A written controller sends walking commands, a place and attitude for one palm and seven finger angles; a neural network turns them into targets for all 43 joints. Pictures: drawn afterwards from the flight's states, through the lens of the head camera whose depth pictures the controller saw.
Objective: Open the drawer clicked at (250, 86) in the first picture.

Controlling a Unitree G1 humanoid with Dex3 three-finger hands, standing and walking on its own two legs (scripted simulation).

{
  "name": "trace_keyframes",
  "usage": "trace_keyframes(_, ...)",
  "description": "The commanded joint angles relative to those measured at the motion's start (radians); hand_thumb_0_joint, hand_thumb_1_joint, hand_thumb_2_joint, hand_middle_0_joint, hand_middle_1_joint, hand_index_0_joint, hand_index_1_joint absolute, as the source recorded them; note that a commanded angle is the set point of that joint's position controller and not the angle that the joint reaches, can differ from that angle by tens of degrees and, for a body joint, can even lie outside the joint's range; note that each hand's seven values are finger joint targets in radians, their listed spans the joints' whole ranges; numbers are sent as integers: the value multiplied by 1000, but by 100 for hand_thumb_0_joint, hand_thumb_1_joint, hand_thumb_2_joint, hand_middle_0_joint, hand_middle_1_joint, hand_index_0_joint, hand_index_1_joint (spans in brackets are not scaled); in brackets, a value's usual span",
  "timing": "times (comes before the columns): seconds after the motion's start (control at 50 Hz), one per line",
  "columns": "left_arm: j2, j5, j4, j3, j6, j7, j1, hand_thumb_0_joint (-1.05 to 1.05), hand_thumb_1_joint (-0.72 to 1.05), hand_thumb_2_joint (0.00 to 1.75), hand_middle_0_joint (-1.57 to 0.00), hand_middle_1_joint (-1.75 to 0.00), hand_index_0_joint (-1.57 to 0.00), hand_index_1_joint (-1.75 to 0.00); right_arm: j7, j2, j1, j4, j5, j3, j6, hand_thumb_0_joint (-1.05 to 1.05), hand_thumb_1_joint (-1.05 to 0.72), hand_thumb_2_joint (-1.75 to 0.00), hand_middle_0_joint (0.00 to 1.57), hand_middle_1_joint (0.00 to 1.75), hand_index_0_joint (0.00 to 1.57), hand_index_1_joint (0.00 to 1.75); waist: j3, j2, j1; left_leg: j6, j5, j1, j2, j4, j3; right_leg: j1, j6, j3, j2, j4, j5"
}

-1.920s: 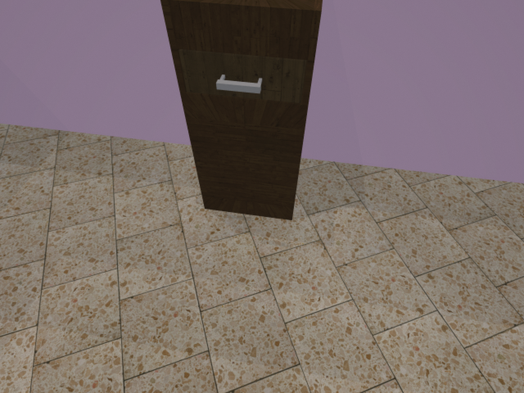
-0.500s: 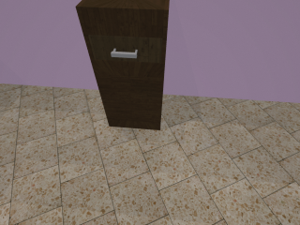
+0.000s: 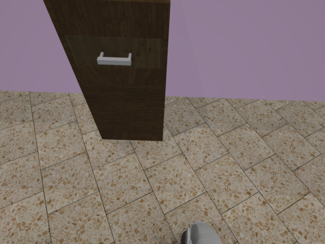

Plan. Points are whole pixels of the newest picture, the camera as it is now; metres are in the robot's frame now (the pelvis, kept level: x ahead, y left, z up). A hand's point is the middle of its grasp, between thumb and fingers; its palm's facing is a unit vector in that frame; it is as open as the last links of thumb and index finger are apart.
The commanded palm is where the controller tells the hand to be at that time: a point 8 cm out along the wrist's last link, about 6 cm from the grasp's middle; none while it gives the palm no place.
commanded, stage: take the last steps up to it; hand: left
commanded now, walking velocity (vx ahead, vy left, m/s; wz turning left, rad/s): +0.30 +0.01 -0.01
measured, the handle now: (115, 58) +0.79 +0.22 -0.05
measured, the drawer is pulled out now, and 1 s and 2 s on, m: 0.00 0.00 0.00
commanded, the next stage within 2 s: come to a stop and stand still in 0.52 s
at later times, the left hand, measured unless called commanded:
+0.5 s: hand (112, 221) +0.20 +0.15 -0.18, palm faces +0.11 -0.98 -0.15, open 7.2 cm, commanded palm none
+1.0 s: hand (116, 177) +0.33 +0.16 -0.18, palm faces +0.09 -0.97 -0.21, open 7.4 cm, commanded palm none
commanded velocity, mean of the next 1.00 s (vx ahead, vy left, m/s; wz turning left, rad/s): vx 0.04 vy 0.05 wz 0.02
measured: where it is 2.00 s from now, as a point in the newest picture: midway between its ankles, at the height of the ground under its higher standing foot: (165, 237)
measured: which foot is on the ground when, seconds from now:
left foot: down 0.00-0.12, up 0.14-0.48, down 0.50-1.00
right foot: up 0.00-0.10, down 0.12-0.52, up 0.54-0.74, down 0.76-1.00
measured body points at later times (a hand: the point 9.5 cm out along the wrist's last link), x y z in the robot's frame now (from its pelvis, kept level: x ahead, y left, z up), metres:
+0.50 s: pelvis +0.18 -0.02 +0.00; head +0.20 -0.01 +0.44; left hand +0.19 +0.21 -0.17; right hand +0.24 -0.26 -0.15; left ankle +0.23 +0.09 -0.74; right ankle +0.16 -0.13 -0.74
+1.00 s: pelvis +0.26 -0.02 -0.01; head +0.31 -0.02 +0.44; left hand +0.32 +0.21 -0.16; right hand +0.28 -0.26 -0.16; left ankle +0.22 +0.08 -0.72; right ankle +0.30 -0.15 -0.74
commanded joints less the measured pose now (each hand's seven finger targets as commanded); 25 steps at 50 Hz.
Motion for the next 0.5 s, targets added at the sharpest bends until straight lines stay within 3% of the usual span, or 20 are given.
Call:
trace_keyframes(0.0,12,-3,-82,2,-24,-7,-72,0,90,90,-20,-30,-20,-30,-14,-160,118,11,-4,-27,1,0,-90,-90,20,30,20,30,20,129,-6,119,530,-84,247,-50,-94,111,-21,-42,36,-119,34)
trace_keyframes(0.02,23,-1,-68,5,-27,-6,-20,0,90,90,-20,-30,-20,-30,-14,-170,110,15,-1,-29,4,0,-90,-90,20,30,20,30,-7,116,22,111,581,-92,239,13,-83,196,-28,-57,56,-149,43)
trace_keyframes(0.04,41,-1,-40,12,-33,-4,73,0,90,90,-20,-30,-20,-30,-13,-176,98,13,3,-29,6,0,-90,-90,20,30,20,30,-47,93,69,91,623,-110,208,127,-62,325,-37,-69,76,-202,67)
trace_keyframes(0.06,86,2,-4,28,-43,3,204,0,90,90,-20,-30,-20,-30,-6,-168,83,7,13,-31,5,0,-90,-90,20,30,20,30,-113,43,129,62,586,-225,162,303,-36,544,-60,-5,42,-229,86)
trace_keyframes(0.08,183,13,35,57,-54,16,343,0,90,90,-20,-30,-20,-30,2,-122,102,-11,27,-28,2,0,-90,-90,20,30,20,30,-230,-167,175,20,270,-443,45,611,39,774,-138,298,-187,-296,72)
trace_keyframes(0.1,242,-8,46,66,-49,25,386,0,90,90,-20,-30,-20,-30,4,-105,73,-46,35,-25,11,0,-90,-90,20,30,20,30,-258,-292,163,12,-260,-539,-26,937,-26,722,-216,584,-388,-488,51)
trace_keyframes(0.12,213,-17,25,54,-42,33,303,0,90,90,-20,-30,-20,-30,9,-125,18,-54,29,-33,23,0,-90,-90,20,30,20,30,-142,-172,143,23,-236,-597,37,1011,-125,597,-219,563,-364,-542,-104)
trace_keyframes(0.14,167,-12,0,42,-41,40,197,0,90,90,-20,-30,-20,-30,12,-96,-24,-59,26,-37,26,0,-90,-90,20,30,20,30,-56,-134,104,21,-164,-597,83,987,-141,420,-193,503,-333,-581,-287)
trace_keyframes(0.16,123,-8,-29,31,-38,43,109,0,90,90,-20,-30,-20,-30,13,-82,-25,-55,17,-41,36,0,-90,-90,20,30,20,30,-11,-125,56,19,-105,-555,108,941,-151,284,-162,404,-300,-599,-293)
trace_keyframes(0.2,77,0,-49,16,-52,41,56,0,90,90,-20,-30,-20,-30,18,-58,16,-41,7,-32,54,0,-90,-90,20,30,20,30,-32,-99,6,2,-41,-453,117,821,-133,180,-137,242,-241,-613,-148)
trace_keyframes(0.26,79,5,-30,18,-66,36,81,0,90,90,-20,-30,-20,-30,28,-30,21,-46,9,-29,58,0,-90,-90,20,30,20,30,-73,-85,-4,-10,-8,-391,90,601,-82,195,-137,156,-195,-620,-64)
trace_keyframes(0.34,87,4,-14,31,-71,26,132,0,90,90,-20,-30,-20,-30,36,-47,-94,-103,6,-33,43,0,-90,-90,20,30,20,30,-74,-58,39,-17,29,-418,65,392,-53,295,-161,177,-205,-600,-73)
trace_keyframes(0.4,93,-2,3,29,-71,22,151,0,90,90,-20,-30,-20,-30,35,-70,-137,-123,8,-32,29,0,-90,-90,20,30,20,30,-63,-73,37,-24,81,-362,43,254,-34,332,-141,158,-200,-543,5)
trace_keyframes(0.44,84,-6,4,25,-63,23,141,0,90,90,-20,-30,-20,-30,31,-98,-103,-108,8,-34,17,0,-90,-90,20,30,20,30,-74,-37,11,-24,147,-204,30,128,-19,264,-97,101,-157,-459,-1)
trace_keyframes(0.46,60,-4,-1,18,-58,21,153,0,90,90,-20,-30,-20,-30,27,-144,-62,-95,8,-42,11,0,-90,-90,20,30,20,30,-97,72,-1,1,205,-91,84,94,-95,189,-53,58,-96,-348,-24)
trace_keyframes(0.48,34,-5,-16,10,-55,20,145,0,90,90,-20,-30,-20,-30,19,-215,2,-81,0,-54,10,0,-90,-90,20,30,20,30,-102,223,-32,82,220,-1,227,49,-271,63,-7,-29,-5,-182,-133)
